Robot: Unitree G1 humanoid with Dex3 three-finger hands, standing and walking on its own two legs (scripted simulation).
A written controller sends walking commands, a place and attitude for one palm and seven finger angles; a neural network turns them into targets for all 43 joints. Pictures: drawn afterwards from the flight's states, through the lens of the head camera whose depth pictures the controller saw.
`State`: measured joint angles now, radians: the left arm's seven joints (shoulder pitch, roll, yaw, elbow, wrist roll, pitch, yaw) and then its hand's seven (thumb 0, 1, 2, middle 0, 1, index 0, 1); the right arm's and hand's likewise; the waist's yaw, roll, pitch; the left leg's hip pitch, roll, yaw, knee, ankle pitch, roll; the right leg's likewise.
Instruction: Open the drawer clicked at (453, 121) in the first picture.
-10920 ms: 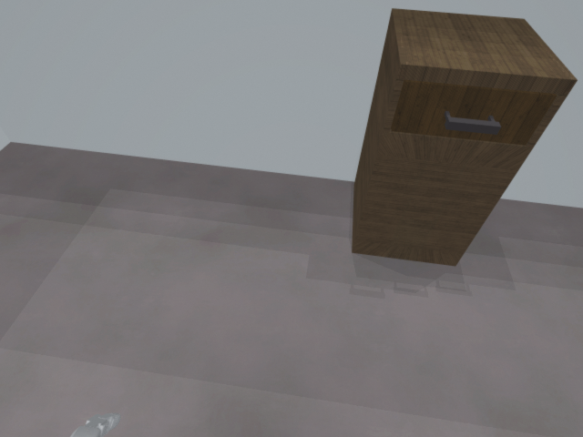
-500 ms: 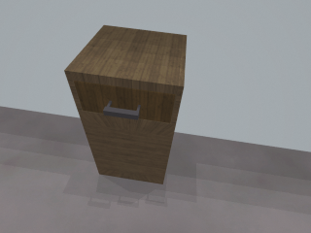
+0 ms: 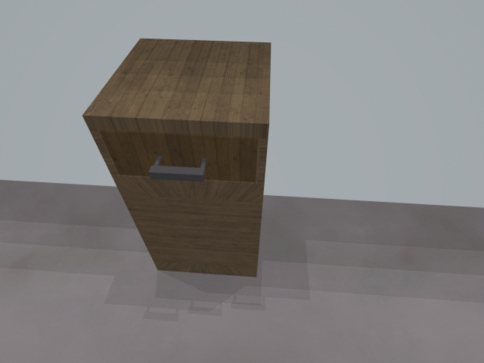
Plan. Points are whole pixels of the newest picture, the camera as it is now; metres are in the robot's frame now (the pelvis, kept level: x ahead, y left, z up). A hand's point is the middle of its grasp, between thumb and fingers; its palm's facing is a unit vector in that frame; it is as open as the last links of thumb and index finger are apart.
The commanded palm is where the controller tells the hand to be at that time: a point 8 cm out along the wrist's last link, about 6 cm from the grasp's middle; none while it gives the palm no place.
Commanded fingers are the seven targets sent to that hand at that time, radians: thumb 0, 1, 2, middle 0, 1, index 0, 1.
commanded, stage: look again from close up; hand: left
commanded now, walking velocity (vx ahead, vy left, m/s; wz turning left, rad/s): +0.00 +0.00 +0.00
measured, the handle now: (179, 167) +0.58 +0.19 -0.06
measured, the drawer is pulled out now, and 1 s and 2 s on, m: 0.00 0.00 0.00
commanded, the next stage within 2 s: shuffle to correct the standing spot in 0.52 s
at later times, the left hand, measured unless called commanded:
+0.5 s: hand out of the picture +0.00 +0.20 -0.17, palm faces +0.03 -0.97 -0.23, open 7.4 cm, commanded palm none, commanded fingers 0.00 0.90 0.90 -0.20 -0.30 -0.20 -0.30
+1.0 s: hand out of the picture -0.08 +0.18 -0.18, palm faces +0.05 -0.99 -0.16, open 7.4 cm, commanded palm none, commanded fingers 0.00 0.90 0.90 -0.20 -0.30 -0.20 -0.30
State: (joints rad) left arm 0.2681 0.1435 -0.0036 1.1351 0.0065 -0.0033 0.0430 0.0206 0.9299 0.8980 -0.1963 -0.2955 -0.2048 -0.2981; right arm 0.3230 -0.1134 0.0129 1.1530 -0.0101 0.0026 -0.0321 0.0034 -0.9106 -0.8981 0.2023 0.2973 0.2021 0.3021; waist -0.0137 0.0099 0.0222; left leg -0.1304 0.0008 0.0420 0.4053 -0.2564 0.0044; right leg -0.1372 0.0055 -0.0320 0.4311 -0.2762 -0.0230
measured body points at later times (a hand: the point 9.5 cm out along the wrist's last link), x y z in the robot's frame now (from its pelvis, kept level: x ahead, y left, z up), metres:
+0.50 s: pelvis -0.04 +0.01 +0.00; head -0.06 +0.01 +0.45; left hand -0.01 +0.25 -0.15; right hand +0.02 -0.24 -0.15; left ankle -0.02 +0.12 -0.74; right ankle -0.03 -0.10 -0.74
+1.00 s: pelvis -0.02 +0.02 -0.01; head -0.02 +0.02 +0.44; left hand -0.08 +0.23 -0.17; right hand -0.07 -0.20 -0.17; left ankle -0.02 +0.12 -0.74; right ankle -0.03 -0.10 -0.74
